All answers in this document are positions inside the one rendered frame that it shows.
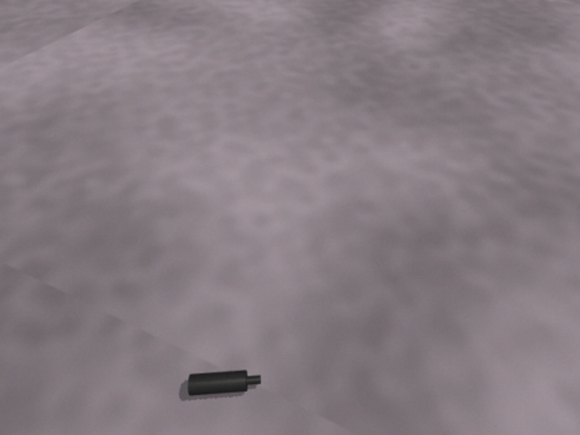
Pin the bottle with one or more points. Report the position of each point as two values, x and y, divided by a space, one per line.
220 382

